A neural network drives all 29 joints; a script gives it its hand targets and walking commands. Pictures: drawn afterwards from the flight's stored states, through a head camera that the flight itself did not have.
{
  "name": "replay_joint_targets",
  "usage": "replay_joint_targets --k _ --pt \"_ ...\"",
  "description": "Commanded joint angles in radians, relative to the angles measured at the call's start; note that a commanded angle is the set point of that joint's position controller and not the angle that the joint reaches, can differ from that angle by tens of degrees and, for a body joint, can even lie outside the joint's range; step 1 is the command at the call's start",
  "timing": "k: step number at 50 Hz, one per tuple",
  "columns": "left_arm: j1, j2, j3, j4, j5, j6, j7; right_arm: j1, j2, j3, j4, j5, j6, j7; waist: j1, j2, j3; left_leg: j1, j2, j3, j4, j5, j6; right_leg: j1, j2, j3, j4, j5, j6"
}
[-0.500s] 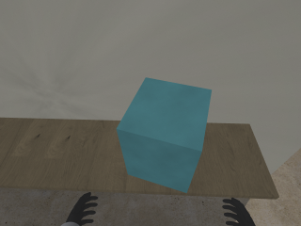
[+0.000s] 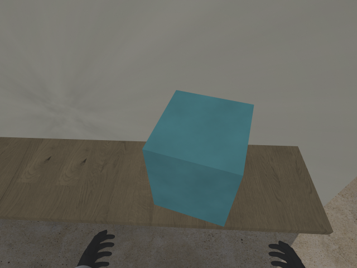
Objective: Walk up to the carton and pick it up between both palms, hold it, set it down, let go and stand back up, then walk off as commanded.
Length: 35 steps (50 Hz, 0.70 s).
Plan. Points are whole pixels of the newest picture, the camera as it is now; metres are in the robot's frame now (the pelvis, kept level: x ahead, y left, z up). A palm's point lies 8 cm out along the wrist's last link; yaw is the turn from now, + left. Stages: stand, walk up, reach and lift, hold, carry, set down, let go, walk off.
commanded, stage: stand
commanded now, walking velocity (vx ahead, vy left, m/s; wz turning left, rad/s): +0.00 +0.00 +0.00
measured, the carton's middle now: (200, 158) +0.39 -0.02 +0.01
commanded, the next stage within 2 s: walk off in 1.58 s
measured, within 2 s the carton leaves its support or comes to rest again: neither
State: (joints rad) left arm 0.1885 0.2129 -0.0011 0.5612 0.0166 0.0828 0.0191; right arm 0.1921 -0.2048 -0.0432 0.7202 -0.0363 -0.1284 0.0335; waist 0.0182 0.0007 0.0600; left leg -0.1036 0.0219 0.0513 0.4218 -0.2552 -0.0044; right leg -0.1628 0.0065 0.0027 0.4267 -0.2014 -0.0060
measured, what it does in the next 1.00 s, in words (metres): stands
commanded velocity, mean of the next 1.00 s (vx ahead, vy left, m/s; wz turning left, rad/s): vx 0.00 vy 0.00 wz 0.00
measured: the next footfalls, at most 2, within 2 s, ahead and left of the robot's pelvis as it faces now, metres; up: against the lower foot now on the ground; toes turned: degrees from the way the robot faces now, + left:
none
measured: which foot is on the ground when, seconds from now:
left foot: down 0.00-1.00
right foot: down 0.00-1.00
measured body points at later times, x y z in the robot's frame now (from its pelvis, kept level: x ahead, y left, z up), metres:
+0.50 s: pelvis -0.01 +0.02 +0.00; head -0.03 +0.01 +0.45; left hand +0.07 +0.32 -0.11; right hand +0.08 -0.28 -0.12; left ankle -0.01 +0.12 -0.74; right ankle +0.02 -0.12 -0.74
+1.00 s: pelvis -0.02 +0.02 +0.00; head -0.03 +0.01 +0.45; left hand +0.03 +0.33 -0.12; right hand +0.05 -0.28 -0.13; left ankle -0.01 +0.12 -0.74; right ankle +0.02 -0.12 -0.74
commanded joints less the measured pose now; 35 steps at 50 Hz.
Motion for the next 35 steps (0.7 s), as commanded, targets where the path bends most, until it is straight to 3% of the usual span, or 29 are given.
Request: replay_joint_targets --k 1,2,3,7,8,9,11,14,17,18,25,27,29,30,35 --pt "0.019 0.23 0.091 -0.024 0.013 -0.119 -0.007 0.019 -0.236 -0.064 -0.061 0.015 0.05 -0.038 0.005 0.006 -0.156 -0.046 0.078 -0.071 -0.008 0.241 0.019 0.048 -0.098 0.079 -0.002 0.237 -0.009" --pt "0.02 0.22 0.084 -0.004 0.01 -0.125 -0.009 0.028 -0.237 -0.066 -0.053 0.016 0.052 -0.043 -0.005 0.02 -0.134 -0.048 0.084 -0.071 -0.007 0.215 0.029 0.036 -0.111 0.086 -0.009 0.254 -0.013" --pt "-0.01 0.218 0.078 -0.003 0.005 -0.126 -0.018 -0.003 -0.232 -0.059 -0.047 0.014 0.055 -0.037 -0.001 -0.02 -0.114 -0.056 0.083 -0.078 -0.017 0.165 0.029 0.015 -0.102 0.082 -0.015 0.222 -0.014" --pt "-0.009 0.247 0.074 0.045 0.001 -0.127 -0.019 -0.003 -0.243 -0.052 -0.017 0.018 0.065 -0.023 -0.007 0.003 -0.068 -0.077 0.088 -0.084 -0.046 0.093 0.036 -0.004 -0.111 0.098 -0.027 0.145 -0.021" --pt "-0.012 0.269 0.078 0.058 0.003 -0.13 -0.015 -0.013 -0.257 -0.054 -0.009 0.018 0.066 -0.022 -0.009 -0.033 -0.062 -0.074 0.095 -0.092 -0.061 0.089 0.034 -0.004 -0.109 0.089 -0.032 0.159 -0.017" --pt "-0.016 0.263 0.07 0.073 0.004 -0.129 -0.015 -0.011 -0.259 -0.05 0.002 0.021 0.065 -0.023 -0.006 -0.029 -0.06 -0.076 0.085 -0.099 -0.068 0.07 0.032 0.001 -0.104 0.087 -0.038 0.136 -0.017" --pt "-0.007 0.286 0.069 0.099 0.004 -0.133 -0.012 -0.012 -0.289 -0.055 0.026 0.018 0.066 -0.024 -0.007 -0.001 -0.052 -0.058 0.084 -0.099 -0.069 0.087 0.031 -0.011 -0.11 0.099 -0.043 0.13 -0.023" --pt "0.006 0.297 0.057 0.144 -0.004 -0.134 -0.007 -0.007 -0.304 -0.052 0.064 0.021 0.069 -0.023 -0.011 -0.028 -0.039 -0.071 0.087 -0.103 -0.085 0.072 0.038 0.005 -0.111 0.098 -0.058 0.118 -0.021" --pt "0.009 0.313 0.051 0.176 -0.011 -0.134 -0.004 -0.014 -0.313 -0.041 0.09 0.021 0.07 -0.02 -0.012 0.011 -0.055 -0.059 0.09 -0.103 -0.103 0.074 0.028 0.014 -0.118 0.099 -0.058 0.125 -0.016" --pt "0.016 0.318 0.047 0.191 -0.01 -0.135 -0.003 -0.012 -0.313 -0.039 0.102 0.024 0.07 -0.016 -0.008 -0.019 -0.054 -0.062 0.091 -0.108 -0.104 0.075 0.026 0.015 -0.112 0.093 -0.06 0.124 -0.013" --pt "0.007 0.318 0.033 0.264 -0.017 -0.134 0.003 -0.032 -0.321 -0.022 0.168 0.031 0.074 -0.02 -0.011 0.012 -0.029 -0.069 0.096 -0.111 -0.141 0.041 0.024 0.015 -0.119 0.104 -0.08 0.113 -0.004" --pt "0.014 0.33 0.035 0.287 -0.017 -0.136 0.006 -0.03 -0.314 -0.017 0.186 0.025 0.075 -0.022 -0.004 0.005 -0.025 -0.087 0.093 -0.114 -0.15 0.035 0.023 0.028 -0.117 0.101 -0.09 0.09 -0.005" --pt "0.003 0.324 0.029 0.301 -0.016 -0.132 0.006 -0.026 -0.327 -0.022 0.207 0.027 0.078 -0.026 -0.019 -0.009 -0.019 -0.069 0.094 -0.122 -0.158 0.022 0.026 0.008 -0.11 0.096 -0.092 0.085 -0.003" --pt "0.01 0.321 0.033 0.304 -0.019 -0.135 0.008 -0.025 -0.315 -0.019 0.208 0.026 0.074 -0.026 -0.007 0.016 -0.013 -0.098 0.093 -0.11 -0.162 0.01 0.023 0.025 -0.115 0.108 -0.101 0.085 -0.003" --pt "0.028 0.319 0.029 0.347 -0.017 -0.13 0.006 -0.036 -0.325 -0.019 0.228 0.032 0.077 -0.027 -0.004 -0.011 0.0 -0.1 0.101 -0.133 -0.191 -0.052 0.027 0.012 -0.112 0.097 -0.099 0.06 -0.001"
